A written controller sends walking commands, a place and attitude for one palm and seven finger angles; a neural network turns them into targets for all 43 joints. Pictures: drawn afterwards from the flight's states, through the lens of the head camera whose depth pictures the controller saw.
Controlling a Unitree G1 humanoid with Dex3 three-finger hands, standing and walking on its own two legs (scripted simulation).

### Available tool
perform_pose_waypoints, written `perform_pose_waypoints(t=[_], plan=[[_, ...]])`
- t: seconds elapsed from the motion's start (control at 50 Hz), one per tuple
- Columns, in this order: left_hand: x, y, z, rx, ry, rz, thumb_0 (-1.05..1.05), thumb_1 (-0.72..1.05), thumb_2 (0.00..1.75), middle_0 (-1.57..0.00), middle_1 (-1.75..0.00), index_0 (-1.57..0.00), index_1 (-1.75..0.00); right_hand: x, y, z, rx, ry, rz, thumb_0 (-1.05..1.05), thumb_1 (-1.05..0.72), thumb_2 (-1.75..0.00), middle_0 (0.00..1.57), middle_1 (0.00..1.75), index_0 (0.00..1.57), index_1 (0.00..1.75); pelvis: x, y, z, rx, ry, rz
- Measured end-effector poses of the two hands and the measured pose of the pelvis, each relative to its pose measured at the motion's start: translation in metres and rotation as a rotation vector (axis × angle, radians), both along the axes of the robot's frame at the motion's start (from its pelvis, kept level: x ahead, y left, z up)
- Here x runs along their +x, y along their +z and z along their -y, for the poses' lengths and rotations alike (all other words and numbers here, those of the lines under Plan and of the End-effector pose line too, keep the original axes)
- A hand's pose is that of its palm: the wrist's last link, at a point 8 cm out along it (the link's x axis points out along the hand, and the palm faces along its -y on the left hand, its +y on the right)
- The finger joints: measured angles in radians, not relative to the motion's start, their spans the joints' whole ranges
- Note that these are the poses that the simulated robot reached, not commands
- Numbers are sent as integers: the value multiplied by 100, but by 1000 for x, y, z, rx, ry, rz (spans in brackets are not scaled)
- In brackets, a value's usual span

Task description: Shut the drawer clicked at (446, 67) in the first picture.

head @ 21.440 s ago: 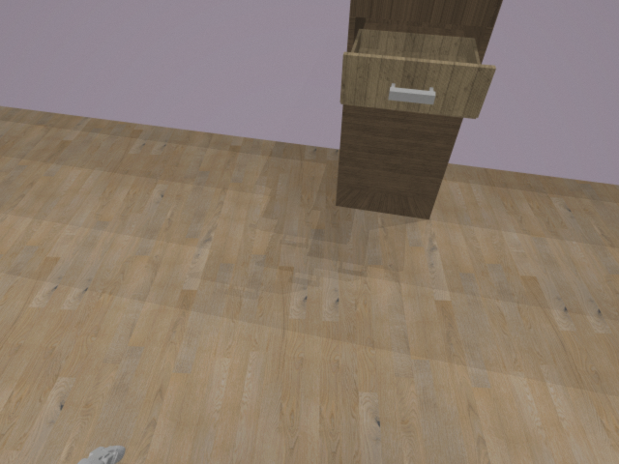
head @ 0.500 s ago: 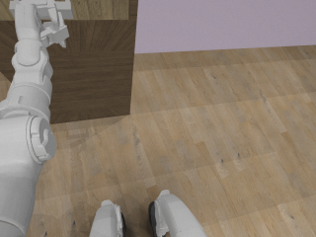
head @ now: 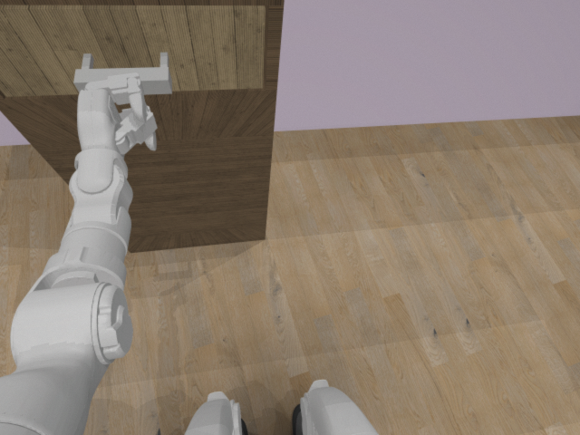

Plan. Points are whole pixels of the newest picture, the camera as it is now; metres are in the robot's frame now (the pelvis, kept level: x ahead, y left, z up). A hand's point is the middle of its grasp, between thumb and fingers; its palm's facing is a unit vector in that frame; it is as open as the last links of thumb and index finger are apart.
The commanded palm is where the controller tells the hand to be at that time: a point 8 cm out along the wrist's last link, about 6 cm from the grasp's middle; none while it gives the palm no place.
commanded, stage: draw the hand back to the body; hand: left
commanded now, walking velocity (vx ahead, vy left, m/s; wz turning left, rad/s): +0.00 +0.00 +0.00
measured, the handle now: (126, 70) +0.61 +0.18 +0.06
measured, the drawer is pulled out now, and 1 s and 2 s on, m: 0.00 0.00 0.00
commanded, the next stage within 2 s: step back with the hand held close in 1.30 s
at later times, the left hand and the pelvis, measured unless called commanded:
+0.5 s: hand (67, 215) +0.35 +0.18 +0.15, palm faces +0.08 -0.99 -0.14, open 3.3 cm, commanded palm +0.31 +0.23 +0.16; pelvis +0.01 -0.01 +0.05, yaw +1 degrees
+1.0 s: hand out of the picture +0.21 +0.22 +0.22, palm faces +0.34 -0.88 -0.34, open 3.2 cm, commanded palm +0.16 +0.27 +0.23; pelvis +0.00 -0.01 +0.08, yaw +1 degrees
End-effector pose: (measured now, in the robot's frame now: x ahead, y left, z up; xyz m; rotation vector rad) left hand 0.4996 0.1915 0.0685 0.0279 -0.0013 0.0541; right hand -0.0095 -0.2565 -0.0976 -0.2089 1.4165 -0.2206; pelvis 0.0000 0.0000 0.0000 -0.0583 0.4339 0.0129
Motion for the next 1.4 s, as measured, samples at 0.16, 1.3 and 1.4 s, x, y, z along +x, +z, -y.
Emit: perform_pose_waypoints(t=[0.16,1.3,1.4], plan=[[-50,23,-12,13,-7,4,1,90,90,-140,-160,-140,-160,48,17,-4,56,-17,143,1,-91,-90,20,30,20,30,19,25,2,17,-29,79],[-369,181,-84,424,367,138,1,89,90,-141,-160,-141,-160,190,97,-34,58,250,739,2,-90,-90,20,30,20,30,1,77,5,48,21,511],[-363,178,-83,405,357,138,1,89,90,-141,-160,-140,-160,191,100,-36,53,254,752,2,-90,-90,20,30,20,30,2,77,5,48,17,511]])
